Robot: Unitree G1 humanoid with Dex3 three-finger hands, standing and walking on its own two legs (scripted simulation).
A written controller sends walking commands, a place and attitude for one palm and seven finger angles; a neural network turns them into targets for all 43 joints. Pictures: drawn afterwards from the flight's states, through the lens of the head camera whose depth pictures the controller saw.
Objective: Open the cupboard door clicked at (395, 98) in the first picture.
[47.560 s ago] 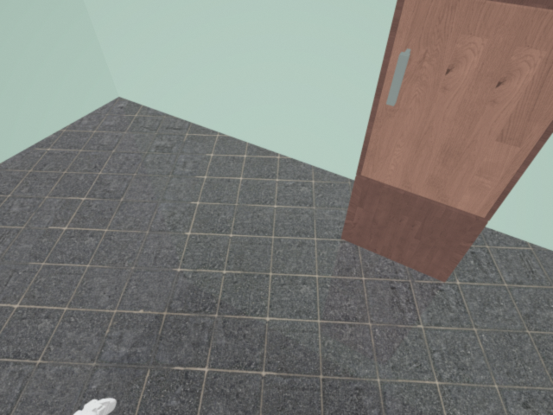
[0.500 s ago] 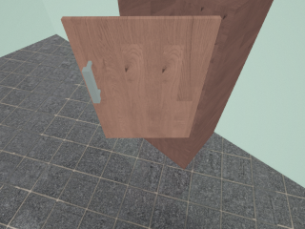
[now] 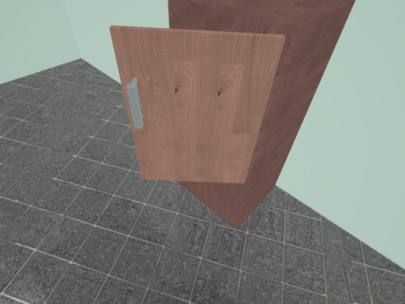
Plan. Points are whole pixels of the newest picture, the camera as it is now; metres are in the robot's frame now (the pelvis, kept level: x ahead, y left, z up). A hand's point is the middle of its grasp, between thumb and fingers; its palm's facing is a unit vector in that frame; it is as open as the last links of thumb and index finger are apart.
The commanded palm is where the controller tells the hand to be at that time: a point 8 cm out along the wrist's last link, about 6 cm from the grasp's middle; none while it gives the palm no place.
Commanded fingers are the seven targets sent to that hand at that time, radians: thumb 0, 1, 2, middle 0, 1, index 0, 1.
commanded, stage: come to a stop and stand still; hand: left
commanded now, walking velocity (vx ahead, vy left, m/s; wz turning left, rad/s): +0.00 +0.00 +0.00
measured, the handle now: (136, 103) +0.62 +0.22 +0.06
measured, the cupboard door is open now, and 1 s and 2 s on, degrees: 42 42 42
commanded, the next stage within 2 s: look again from close up in 1.06 s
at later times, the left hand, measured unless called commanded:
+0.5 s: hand out of the picture -0.01 +0.20 -0.17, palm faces +0.09 -0.98 -0.17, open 7.3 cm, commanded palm none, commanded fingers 0.00 0.90 0.90 -0.20 -0.30 -0.20 -0.30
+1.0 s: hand out of the picture -0.08 +0.19 -0.17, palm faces +0.03 -0.99 -0.17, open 7.3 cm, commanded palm none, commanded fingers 0.00 0.90 0.90 -0.20 -0.30 -0.20 -0.30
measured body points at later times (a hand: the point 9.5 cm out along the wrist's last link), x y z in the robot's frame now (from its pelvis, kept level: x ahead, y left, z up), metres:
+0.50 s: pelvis -0.03 +0.03 +0.01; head -0.04 +0.04 +0.46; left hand -0.02 +0.25 -0.16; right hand -0.05 -0.19 -0.15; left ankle -0.01 +0.10 -0.73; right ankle -0.01 -0.11 -0.71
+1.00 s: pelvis -0.07 +0.03 +0.01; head -0.07 +0.04 +0.46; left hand -0.08 +0.24 -0.15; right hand -0.05 -0.20 -0.15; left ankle -0.01 +0.10 -0.73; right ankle -0.03 -0.11 -0.73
